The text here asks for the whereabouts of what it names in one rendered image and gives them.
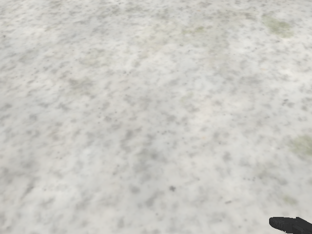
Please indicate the robot right hand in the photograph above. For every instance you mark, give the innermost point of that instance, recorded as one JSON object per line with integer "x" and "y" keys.
{"x": 291, "y": 225}

